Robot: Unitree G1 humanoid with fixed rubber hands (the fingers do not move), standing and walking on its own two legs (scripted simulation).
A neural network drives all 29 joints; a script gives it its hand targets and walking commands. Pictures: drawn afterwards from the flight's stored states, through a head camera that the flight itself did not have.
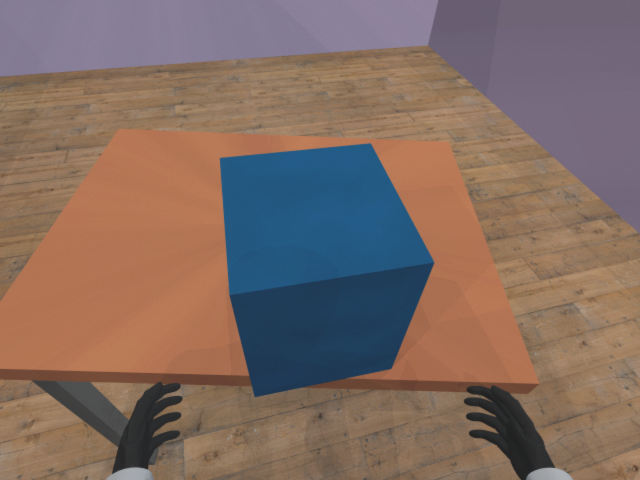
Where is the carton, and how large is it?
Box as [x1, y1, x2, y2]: [220, 143, 433, 396]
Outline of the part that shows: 370,143 220,158 229,294 255,396 391,368 432,267 433,261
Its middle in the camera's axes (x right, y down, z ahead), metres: -0.01 +0.05 +0.52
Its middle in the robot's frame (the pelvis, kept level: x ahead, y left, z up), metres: +0.36 +0.05 +0.06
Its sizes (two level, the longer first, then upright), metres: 0.210 0.200 0.250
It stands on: a table, 0.71 m high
